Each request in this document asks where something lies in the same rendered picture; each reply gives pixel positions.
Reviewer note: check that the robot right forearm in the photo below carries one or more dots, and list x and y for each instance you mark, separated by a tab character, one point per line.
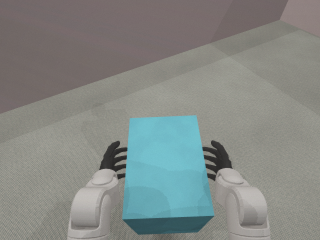
245	205

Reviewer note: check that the robot left forearm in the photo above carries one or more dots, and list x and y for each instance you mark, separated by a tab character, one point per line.
90	213

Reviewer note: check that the carton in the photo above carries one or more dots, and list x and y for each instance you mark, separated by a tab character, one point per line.
166	187

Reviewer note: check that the robot left hand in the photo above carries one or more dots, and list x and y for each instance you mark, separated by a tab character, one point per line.
109	159

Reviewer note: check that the robot right hand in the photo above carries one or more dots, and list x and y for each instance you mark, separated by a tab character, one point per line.
221	160

